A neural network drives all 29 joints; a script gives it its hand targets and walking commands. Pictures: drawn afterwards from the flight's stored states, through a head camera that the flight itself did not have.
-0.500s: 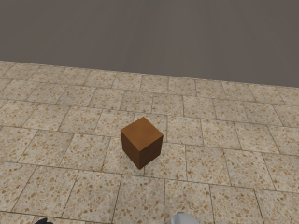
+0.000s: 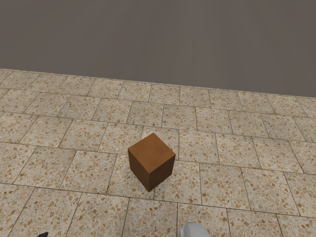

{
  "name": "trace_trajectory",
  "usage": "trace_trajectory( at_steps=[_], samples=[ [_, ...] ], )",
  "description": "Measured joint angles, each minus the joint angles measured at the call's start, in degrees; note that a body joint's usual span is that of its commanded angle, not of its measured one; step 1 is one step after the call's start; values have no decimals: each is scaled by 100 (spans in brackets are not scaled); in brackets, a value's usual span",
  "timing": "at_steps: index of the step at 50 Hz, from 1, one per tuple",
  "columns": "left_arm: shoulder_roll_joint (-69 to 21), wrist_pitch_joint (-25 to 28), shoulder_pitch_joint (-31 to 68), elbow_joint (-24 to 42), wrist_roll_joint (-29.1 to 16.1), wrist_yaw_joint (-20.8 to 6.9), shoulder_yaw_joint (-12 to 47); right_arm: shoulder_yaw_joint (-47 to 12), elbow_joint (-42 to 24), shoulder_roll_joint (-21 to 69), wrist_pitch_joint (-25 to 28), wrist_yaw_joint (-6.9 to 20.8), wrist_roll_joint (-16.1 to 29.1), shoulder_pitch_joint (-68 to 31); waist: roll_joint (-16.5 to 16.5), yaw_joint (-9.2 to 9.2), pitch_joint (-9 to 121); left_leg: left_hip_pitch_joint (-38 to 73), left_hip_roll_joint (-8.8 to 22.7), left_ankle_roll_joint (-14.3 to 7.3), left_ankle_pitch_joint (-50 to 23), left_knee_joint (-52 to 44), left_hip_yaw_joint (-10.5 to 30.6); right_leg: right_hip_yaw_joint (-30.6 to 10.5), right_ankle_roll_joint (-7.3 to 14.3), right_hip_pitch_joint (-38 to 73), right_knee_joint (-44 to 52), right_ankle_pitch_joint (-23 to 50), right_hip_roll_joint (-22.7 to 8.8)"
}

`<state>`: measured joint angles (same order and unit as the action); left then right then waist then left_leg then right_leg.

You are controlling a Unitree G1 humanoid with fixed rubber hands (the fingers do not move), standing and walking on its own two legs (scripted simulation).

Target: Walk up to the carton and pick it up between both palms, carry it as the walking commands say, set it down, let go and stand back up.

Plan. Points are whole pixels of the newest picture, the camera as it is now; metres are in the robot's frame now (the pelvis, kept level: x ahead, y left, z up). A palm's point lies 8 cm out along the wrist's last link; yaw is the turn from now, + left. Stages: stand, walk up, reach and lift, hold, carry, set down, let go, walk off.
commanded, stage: walk up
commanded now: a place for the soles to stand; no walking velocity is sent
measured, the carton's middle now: (151, 162) +0.69 +0.00 -0.60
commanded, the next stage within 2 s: none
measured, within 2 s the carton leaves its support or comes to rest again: neither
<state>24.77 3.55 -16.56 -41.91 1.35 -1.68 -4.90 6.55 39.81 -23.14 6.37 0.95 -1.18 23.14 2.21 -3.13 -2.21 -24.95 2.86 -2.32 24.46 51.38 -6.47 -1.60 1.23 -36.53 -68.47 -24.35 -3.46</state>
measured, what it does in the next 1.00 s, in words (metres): walks ahead: right foot, then left foot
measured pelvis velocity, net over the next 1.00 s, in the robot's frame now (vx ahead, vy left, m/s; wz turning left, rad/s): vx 0.11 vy -0.02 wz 0.00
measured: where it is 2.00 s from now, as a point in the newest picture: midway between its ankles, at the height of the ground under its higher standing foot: outside the picture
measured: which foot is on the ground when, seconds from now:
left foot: down 0.00-0.20, up 0.22-0.42, down 0.44-1.00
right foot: up 0.00-0.16, down 0.18-1.00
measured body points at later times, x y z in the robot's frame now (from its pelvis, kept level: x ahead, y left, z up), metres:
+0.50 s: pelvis +0.09 -0.01 -0.01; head +0.10 +0.00 +0.44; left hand +0.19 +0.31 -0.11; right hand +0.15 -0.34 -0.09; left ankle +0.13 +0.09 -0.70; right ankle +0.14 -0.16 -0.68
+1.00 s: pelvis +0.11 -0.02 -0.01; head +0.13 -0.01 +0.44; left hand +0.21 +0.31 -0.11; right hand +0.18 -0.35 -0.09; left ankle +0.13 +0.09 -0.69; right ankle +0.16 -0.16 -0.69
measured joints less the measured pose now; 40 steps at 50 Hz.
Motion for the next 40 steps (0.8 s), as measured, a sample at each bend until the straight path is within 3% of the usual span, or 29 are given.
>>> trace_trajectory(
  at_steps=[4, 8, 10, 11, 14, 19, 22, 26, 32, 40],
  samples=[
    [2, 0, 11, 5, 0, -27, 0, -1, 1, 1, 25, 0, 0, -1, 5, -25, 7, 123, 13, 0, 54, -150, -4, 111, 0, -55, 495, 48, -122],
    [4, 5, 15, 8, 0, -45, 0, -15, 0, 2, 26, 0, 0, 0, 8, -21, 20, 126, 34, 20, 185, -144, -7, 269, 0, 193, 1676, 46, -139],
    [12, 67, 16, 6, 0, -40, -3, -51, 4, 4, 24, 2, -1, -3, -37, 36, -45, 114, 135, 33, 286, 81, 5, 329, 0, 384, 2052, 560, -35],
    [24, 101, 17, 4, 0, -21, -8, -103, 7, 5, 11, 2, -1, -4, -36, 52, -113, 47, 175, 33, 272, 410, 15, 347, -2, 446, 2022, 856, -19],
    [23, 114, 16, 0, 0, 0, -8, -164, 3, 1, -75, -3, 0, -17, -64, 181, -168, -260, 173, 33, 275, 1302, 37, 366, -9, 621, 1909, 700, -14],
    [22, 111, 18, -1, 0, 26, -6, -164, 0, -1, -76, -3, 0, -16, -79, 350, -147, -387, 174, 34, 281, 1107, 43, 378, -9, 875, 1910, 482, -32],
    [20, 53, 21, -1, 0, 26, -4, -111, -2, -18, -71, -9, 1, -11, -102, 345, -60, -218, 132, 33, 277, 184, 58, 389, -9, 770, 1704, 289, -28],
    [21, -60, 42, -48, 0, 68, 33, -158, 8, -17, -61, -84, 0, -12, -26, 256, -84, -197, 60, 33, 118, 301, 4, 172, -9, 518, 908, 20, -4],
    [22, -49, 48, -83, 0, 82, 34, -200, 7, -16, -62, -115, 0, -27, -33, 255, -92, -194, 73, 40, 198, 314, 4, 206, -38, 749, 1632, 134, 15],
    [23, -47, 63, -107, 0, 103, 51, -271, 7, -17, -56, -126, 0, -105, -69, 255, -80, -191, 72, 41, 245, 312, 19, 236, -119, 691, 1478, 95, 17]
  ],
)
